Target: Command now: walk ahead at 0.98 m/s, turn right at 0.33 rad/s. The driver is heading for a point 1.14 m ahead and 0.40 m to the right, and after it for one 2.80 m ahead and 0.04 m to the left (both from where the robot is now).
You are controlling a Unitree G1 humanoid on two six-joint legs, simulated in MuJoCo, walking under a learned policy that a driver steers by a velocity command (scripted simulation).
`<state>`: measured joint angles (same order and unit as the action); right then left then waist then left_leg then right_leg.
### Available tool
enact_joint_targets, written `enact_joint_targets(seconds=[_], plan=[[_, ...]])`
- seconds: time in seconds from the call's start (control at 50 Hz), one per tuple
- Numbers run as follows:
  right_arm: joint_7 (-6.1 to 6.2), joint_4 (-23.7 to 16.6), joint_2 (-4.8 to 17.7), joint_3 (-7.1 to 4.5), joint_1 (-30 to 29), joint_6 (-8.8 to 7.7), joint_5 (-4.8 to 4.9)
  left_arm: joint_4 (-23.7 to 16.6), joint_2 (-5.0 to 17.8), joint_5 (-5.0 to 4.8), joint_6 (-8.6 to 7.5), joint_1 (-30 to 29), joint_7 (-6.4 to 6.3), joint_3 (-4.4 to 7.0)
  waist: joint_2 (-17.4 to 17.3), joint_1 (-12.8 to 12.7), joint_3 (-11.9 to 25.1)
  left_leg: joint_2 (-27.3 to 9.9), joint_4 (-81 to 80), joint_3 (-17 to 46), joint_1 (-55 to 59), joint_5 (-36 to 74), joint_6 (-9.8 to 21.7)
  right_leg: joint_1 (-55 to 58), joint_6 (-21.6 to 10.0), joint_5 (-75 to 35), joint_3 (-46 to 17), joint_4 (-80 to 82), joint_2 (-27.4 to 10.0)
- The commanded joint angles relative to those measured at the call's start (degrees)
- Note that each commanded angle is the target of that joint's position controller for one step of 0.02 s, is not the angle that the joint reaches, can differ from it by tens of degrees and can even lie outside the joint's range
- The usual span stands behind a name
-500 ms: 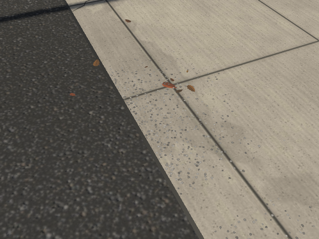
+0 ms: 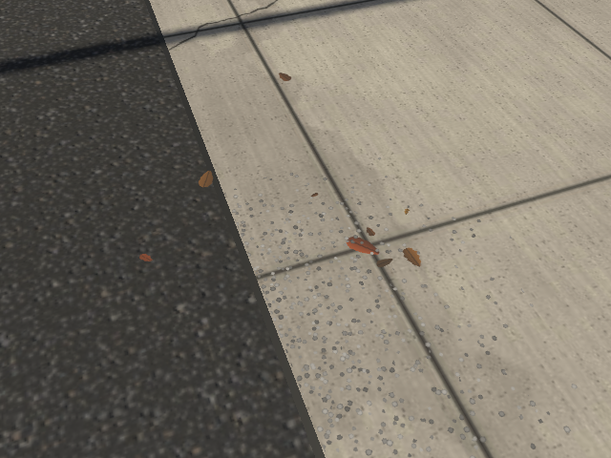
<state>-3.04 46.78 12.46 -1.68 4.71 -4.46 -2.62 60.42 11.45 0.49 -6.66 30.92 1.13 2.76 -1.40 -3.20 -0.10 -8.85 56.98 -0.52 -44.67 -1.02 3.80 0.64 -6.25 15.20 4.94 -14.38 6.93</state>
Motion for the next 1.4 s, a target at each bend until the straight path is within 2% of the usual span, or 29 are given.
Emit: enact_joint_targets(seconds=[0.02, 0.1, 0.16, 0.18, 0.2, 0.22, 0.26, 0.32, 0.42, 0.46, 0.48, 0.56, 0.58, 0.6, 0.62, 0.64, 0.68, 0.7, 0.8, 0.88, 1.06, 1.1, 1.12, 1.14, 1.16, 1.2, 1.26, 1.3, 1.4], plan=[[-0.88, -5.8, 0.5, 1.13, -8.0, -0.78, 0.76, -5.3, 5.9, -0.89, -1.93, -3.5, -0.36, 0.17, 2.2, 2.1, -10.4, 3.0, -15.7, -3.9, 12.2, 9.5, -1.3, -18.3, -6.1, -21.1, -10.9, 14.1, -12.8], [0.32, -7.9, 4.3, 0.45, -11.3, -0.92, 1.24, -5.2, 10.2, -0.64, -1.58, -1.5, -0.97, 0.64, 3.4, 1.6, -6.4, 7.8, -26.1, -4.3, 16.6, 8.4, 0.0, -0.3, -5.1, -46.1, -11.8, 8.0, -14.9], [2.73, -2.9, 10.2, -2.06, 9.3, -1.51, 1.43, -5.3, 14.3, 0.63, -0.22, -3.0, -1.49, 1.69, 7.3, 11.7, 7.4, 10.6, -28.5, -2.7, 40.0, -3.7, 1.7, 1.3, -3.0, -57.3, -12.2, -21.1, -14.3], [3.93, -0.8, 13.8, -3.33, 20.1, -1.64, 0.41, -6.6, 11.7, 1.01, -0.11, -4.5, -1.39, 1.41, 6.1, 15.7, 13.8, 2.8, -25.4, 3.6, 55.1, -12.0, 2.2, -10.2, -3.1, -42.7, -12.0, -37.0, -12.0], [4.17, -0.8, 19.0, -4.71, 22.9, -1.8, -2.93, -9.3, 0.2, -1.87, -0.04, 2.8, -0.85, -0.79, -10.5, 9.6, 23.6, -17.2, -28.8, 31.7, 72.8, -31.1, 6.9, -31.8, -1.3, 0.0, -8.3, -60.9, -4.9], [3.0, -1.3, 15.5, -4.68, 20.6, -1.41, -1.54, -10.8, 5.3, -3.2, -0.16, -0.4, -1.21, -0.02, -12.4, 10.0, 26.4, -18.4, -39.9, 47.3, 71.1, -39.5, 7.7, -38.5, -2.7, 8.0, -10.7, -68.0, -4.2], [2.49, -0.9, 7.5, -3.19, 12.1, -1.89, -0.73, -12.2, 7.2, -1.57, 0.8, -10.5, -1.01, 0.65, -2.0, 7.9, 8.5, -13.5, -42.2, 28.0, 53.6, -30.2, 4.8, -42.1, -3.0, -1.2, -9.7, -65.1, -10.2], [2.51, 2.9, 3.0, -1.91, 13.6, -2.69, 0.19, -14.1, 2.8, 0.9, 3.59, -12.3, 0.77, 0.38, -2.6, 3.5, 1.3, -9.5, -45.0, 11.5, 40.2, -16.3, 1.9, -38.9, -1.8, -1.6, -9.1, -62.4, -13.9], [2.27, 4.0, 3.1, -1.41, 10.7, -4.35, 1.6, -20.1, 1.3, 1.05, 5.45, -20.7, 1.84, -0.47, -2.9, -0.4, -5.8, -3.8, -45.4, -11.2, 31.4, 24.2, -0.7, -39.1, 0.6, -11.9, -2.1, -49.9, -12.4], [2.56, 3.0, 6.0, -1.91, 8.3, -4.94, 2.22, -21.5, 2.4, 1.12, 4.94, -23.3, 2.69, -0.85, -2.1, -1.2, -7.3, -2.5, -44.2, -16.1, 28.6, 24.8, -1.2, -31.0, 0.5, -20.3, 1.8, -32.4, -10.5], [4.4, -0.6, 12.5, -3.46, 3.2, -3.67, 3.36, -20.7, 5.1, -3.85, 3.58, -21.7, 2.19, 0.55, -4.6, -0.6, -4.7, 0.1, -41.1, -16.3, 31.2, 28.3, -1.3, -28.4, 2.0, -21.0, 1.6, -30.6, -8.7], [6.67, -3.6, 17.1, -5.03, 4.3, -0.91, 5.36, -19.8, 14.0, -2.3, 4.12, -9.5, 2.5, 4.65, -5.4, -7.4, 6.7, -3.9, -17.3, -12.8, 36.7, 45.1, -2.4, -9.0, -2.1, -19.5, 3.2, -24.2, -2.7], [6.11, -4.1, 14.9, -4.55, 3.4, -0.86, 5.24, -17.6, 17.0, -2.13, 4.84, -1.3, 1.51, 6.34, -1.9, -10.8, 9.4, -1.6, -1.5, -11.9, 30.3, 31.3, -4.5, 3.2, -4.3, -24.3, -0.1, -20.2, -2.9], [4.94, -4.3, 6.6, -2.5, 5.8, -1.14, 3.5, -17.3, 18.9, -2.49, 5.18, -4.0, 0.25, 6.36, 12.4, -6.3, 3.5, 7.9, 19.1, -10.5, 18.4, -30.2, -7.2, 5.9, -6.5, -39.4, -9.6, -16.7, -8.1], [4.01, -6.9, 3.9, -1.2, 14.7, -2.28, 2.4, -22.3, 22.3, 1.44, 3.95, -11.0, 0.56, 5.63, 19.3, 2.9, 10.9, 14.7, 35.6, -0.3, 5.5, -40.3, -8.3, 13.0, -17.8, -60.8, -37.1, -17.6, -18.8], [3.56, -8.7, 10.0, -1.81, 15.4, -3.12, 2.52, -25.6, 21.8, 2.05, 3.65, -13.0, 1.4, 6.02, 13.9, 0.8, 23.0, 13.9, 37.1, 9.6, 5.3, -36.3, -7.1, 16.2, -22.6, -47.5, -49.3, -8.8, -24.0], [4.36, -10.1, 12.7, -2.64, 8.9, -2.66, 2.67, -28.2, 16.7, -1.63, 3.21, -20.4, 1.56, 4.99, -2.6, 4.2, 12.8, 10.2, 28.0, 10.7, 2.8, -27.3, -6.3, 3.8, -17.6, -22.9, -44.9, -4.9, -19.3], [4.95, -10.1, 12.4, -2.78, 8.0, -1.66, 2.07, -28.7, 14.9, -2.39, 3.29, -22.4, 1.24, 4.33, -4.5, 5.8, 10.1, 9.1, 24.3, 10.8, 5.1, -25.7, -6.9, -2.9, -15.5, -23.8, -42.0, -4.2, -17.0], [5.56, -13.1, 8.2, -2.37, 1.6, 0.96, 1.03, -28.7, 15.5, -1.86, 5.71, -20.7, -2.1, 4.99, -1.5, 5.3, 8.6, 10.5, 5.6, 8.8, 11.0, -20.2, -9.2, -14.9, -10.2, -41.0, -30.7, -7.7, -9.2], [5.55, -14.3, 7.7, -2.36, -3.0, 1.94, 2.22, -29.8, 15.8, -2.68, 8.67, -20.7, -4.29, 5.17, 4.0, 3.8, 10.8, 13.1, -4.9, 9.8, 10.9, -11.3, -9.7, -12.9, -4.5, -29.7, -32.5, -9.7, -6.8], [3.71, -13.9, 9.7, -3.39, -4.8, -0.01, 2.15, -32.0, 12.7, -1.56, 9.53, -21.3, -3.94, 3.61, 10.9, 1.5, 8.2, 12.1, -26.0, 10.1, 22.2, -8.4, -6.2, -10.2, -3.0, -23.4, -40.1, -15.8, -7.8], [3.47, -13.5, 10.1, -3.68, -3.3, 0.11, 1.77, -31.5, 9.7, -1.57, 9.55, -18.7, -3.3, 2.36, 3.1, 1.3, 8.3, 5.1, -35.4, 13.2, 35.7, 5.7, -1.8, -17.3, 0.4, 0.3, -35.8, -24.0, -2.7], [3.9, -15.5, 12.8, -3.8, -4.3, 0.86, 0.43, -30.8, 8.1, -0.85, 9.31, -13.8, -3.09, 1.66, -9.4, -1.1, 8.5, -6.7, -34.2, 24.0, 41.8, 24.9, 4.9, -25.0, 4.2, 23.2, -27.0, -37.2, 5.0], [3.86, -14.2, 14.4, -4.64, 0.9, 1.21, -0.42, -31.8, 14.3, -1.42, 8.56, -14.1, -2.79, 3.39, -16.4, -0.2, 9.0, -15.7, -36.7, 37.2, 40.3, 25.0, 14.9, -31.8, 7.5, 27.9, -21.6, -48.8, 5.6], [3.86, -14.5, 12.4, -4.41, 1.1, 1.26, 0.79, -30.4, 18.4, -1.06, 8.27, -16.1, -2.93, 4.47, -9.8, 1.4, 7.5, -13.7, -36.2, 36.7, 37.7, 16.8, 14.9, -33.5, 9.7, 21.9, -20.2, -56.0, 1.7], [4.02, -14.5, 8.6, -2.49, 0.8, 2.2, 2.12, -28.0, 14.5, -0.36, 9.6, -18.6, -3.36, 3.29, -2.2, 2.2, 5.7, -5.1, -35.9, 27.1, 33.4, 3.8, 8.8, -31.3, 11.3, 15.2, -18.5, -59.6, 0.6], [3.55, -15.0, 10.7, -2.65, -1.5, 3.93, 2.89, -28.5, 8.6, 0.09, 9.25, -19.6, -2.6, 1.18, -5.5, 1.3, 1.4, 4.4, -39.4, 20.5, 27.0, -6.1, 4.5, -26.6, 12.0, 11.7, -7.9, -44.3, -2.5], [3.7, -14.8, 14.1, -4.27, 2.8, 5.15, 2.97, -29.0, 8.5, -0.59, 8.43, -23.0, -2.9, 1.27, -9.0, 4.2, 2.4, 4.5, -39.1, 23.0, 31.1, -5.5, 5.7, -25.1, 11.8, 13.0, -7.2, -35.4, -1.9], [4.3, -14.9, 14.3, -5.18, 6.1, 5.51, 3.82, -26.5, 9.8, -1.89, 6.62, -22.0, -2.79, 2.1, -11.7, 4.4, 6.0, 1.8, -39.6, 32.8, 37.0, -10.2, 6.6, -20.6, 8.8, 9.1, -11.2, -19.6, -1.0]])
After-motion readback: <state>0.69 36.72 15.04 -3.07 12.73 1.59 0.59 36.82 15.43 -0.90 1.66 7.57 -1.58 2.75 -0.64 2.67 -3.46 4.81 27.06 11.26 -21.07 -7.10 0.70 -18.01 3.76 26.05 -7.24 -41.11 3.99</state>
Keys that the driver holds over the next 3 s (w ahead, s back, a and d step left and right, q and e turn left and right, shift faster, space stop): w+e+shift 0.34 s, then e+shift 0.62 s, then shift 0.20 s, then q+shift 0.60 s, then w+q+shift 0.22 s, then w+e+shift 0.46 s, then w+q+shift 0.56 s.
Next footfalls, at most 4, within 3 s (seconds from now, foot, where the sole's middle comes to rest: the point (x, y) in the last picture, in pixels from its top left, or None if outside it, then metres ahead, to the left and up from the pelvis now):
0.18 left None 0.40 0.11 -0.77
0.60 right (408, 384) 0.69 -0.17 -0.77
1.10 left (384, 313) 0.88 -0.12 -0.77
1.46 right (414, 399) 0.65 -0.18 -0.77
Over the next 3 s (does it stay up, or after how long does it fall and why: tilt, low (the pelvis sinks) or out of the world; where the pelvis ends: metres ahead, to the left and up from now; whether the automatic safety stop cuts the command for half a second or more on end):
stays up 1.62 -0.36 -0.02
